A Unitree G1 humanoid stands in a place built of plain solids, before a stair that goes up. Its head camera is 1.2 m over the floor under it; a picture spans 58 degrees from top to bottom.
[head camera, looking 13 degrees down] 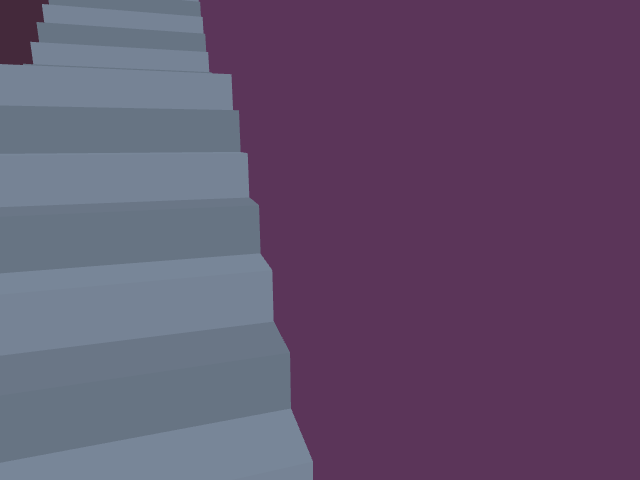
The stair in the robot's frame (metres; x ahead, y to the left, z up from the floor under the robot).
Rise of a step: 0.19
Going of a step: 0.24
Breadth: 1.28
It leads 18 degrees to the left of straight ahead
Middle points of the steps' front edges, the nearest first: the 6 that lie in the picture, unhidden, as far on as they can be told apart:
1.01 0.70 0.57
1.24 0.77 0.76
1.47 0.85 0.96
1.70 0.92 1.15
1.93 0.99 1.34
2.16 1.06 1.53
